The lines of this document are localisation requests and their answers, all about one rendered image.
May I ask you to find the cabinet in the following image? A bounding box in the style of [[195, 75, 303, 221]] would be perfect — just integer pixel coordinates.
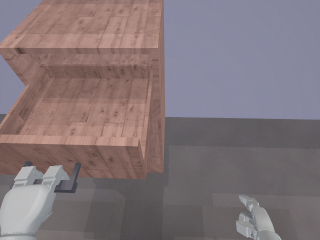
[[0, 0, 165, 173]]

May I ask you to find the left robot hand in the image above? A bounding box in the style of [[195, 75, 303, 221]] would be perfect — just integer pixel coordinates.
[[0, 165, 70, 236]]

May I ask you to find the right robot forearm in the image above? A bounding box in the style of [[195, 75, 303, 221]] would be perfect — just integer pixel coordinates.
[[256, 230, 282, 240]]

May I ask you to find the drawer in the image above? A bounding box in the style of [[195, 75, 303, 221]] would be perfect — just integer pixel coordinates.
[[0, 64, 154, 180]]

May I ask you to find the handle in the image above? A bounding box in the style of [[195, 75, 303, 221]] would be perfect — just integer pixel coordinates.
[[9, 161, 81, 193]]

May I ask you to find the right robot hand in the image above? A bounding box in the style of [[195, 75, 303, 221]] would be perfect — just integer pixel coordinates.
[[236, 194, 275, 240]]

